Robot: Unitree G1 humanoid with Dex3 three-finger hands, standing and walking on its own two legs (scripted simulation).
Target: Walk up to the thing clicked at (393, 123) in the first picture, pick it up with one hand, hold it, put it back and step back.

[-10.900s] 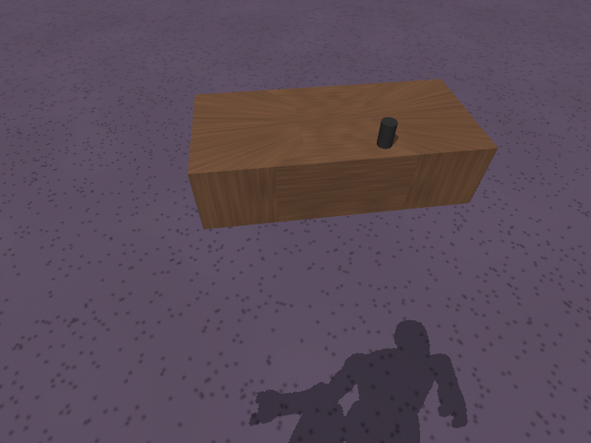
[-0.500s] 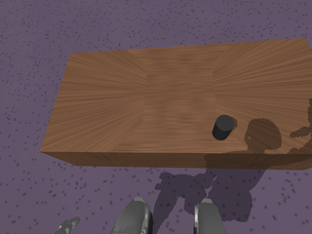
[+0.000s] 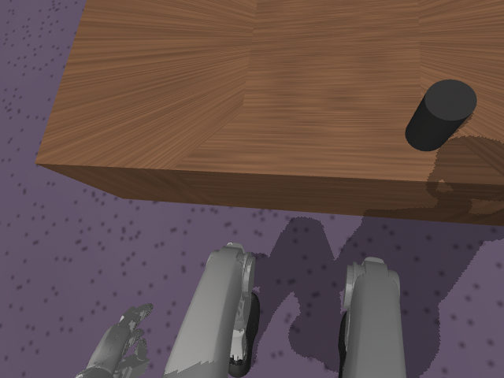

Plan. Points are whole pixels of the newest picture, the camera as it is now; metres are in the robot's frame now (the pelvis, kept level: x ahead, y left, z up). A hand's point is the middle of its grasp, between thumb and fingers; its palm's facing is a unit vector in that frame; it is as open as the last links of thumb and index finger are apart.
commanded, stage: approach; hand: right
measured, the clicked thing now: (436, 118) +0.52 -0.23 -0.09
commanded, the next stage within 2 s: close in in 0.04 s
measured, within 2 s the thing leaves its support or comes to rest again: neither
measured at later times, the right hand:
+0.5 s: hand (463, 138) +0.49 -0.27 -0.09, palm faces +0.13 +0.99 -0.03, open 17.0 cm
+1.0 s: hand (441, 127) +0.50 -0.24 -0.09, palm faces +0.16 +0.99 -0.02, open 16.9 cm
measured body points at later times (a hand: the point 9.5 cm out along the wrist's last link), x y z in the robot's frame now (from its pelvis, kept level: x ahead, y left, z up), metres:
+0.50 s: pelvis -0.03 +0.01 -0.11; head +0.18 -0.05 +0.28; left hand +0.04 +0.28 -0.21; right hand +0.47 -0.32 -0.09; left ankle +0.08 +0.15 -0.44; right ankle +0.06 -0.13 -0.44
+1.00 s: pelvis -0.02 +0.01 -0.09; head +0.21 -0.03 +0.30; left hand +0.08 +0.29 -0.21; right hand +0.49 -0.29 -0.09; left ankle +0.08 +0.15 -0.44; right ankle +0.06 -0.13 -0.44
